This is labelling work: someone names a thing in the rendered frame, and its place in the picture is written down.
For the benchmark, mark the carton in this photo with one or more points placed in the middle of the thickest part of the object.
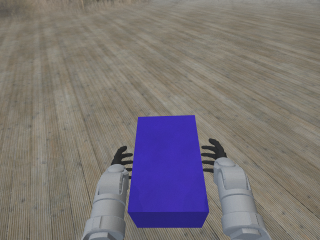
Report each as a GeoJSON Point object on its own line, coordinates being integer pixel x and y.
{"type": "Point", "coordinates": [167, 188]}

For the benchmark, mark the robot left hand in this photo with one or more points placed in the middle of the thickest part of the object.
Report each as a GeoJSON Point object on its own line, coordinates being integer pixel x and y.
{"type": "Point", "coordinates": [119, 156]}

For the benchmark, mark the robot right forearm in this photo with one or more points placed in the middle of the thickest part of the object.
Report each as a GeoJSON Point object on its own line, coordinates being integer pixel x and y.
{"type": "Point", "coordinates": [240, 218]}

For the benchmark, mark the robot right hand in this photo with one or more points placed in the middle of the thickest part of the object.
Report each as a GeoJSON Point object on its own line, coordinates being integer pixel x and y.
{"type": "Point", "coordinates": [219, 153]}

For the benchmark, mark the robot left forearm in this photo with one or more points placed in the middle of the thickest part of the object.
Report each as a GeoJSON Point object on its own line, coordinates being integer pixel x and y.
{"type": "Point", "coordinates": [107, 216]}

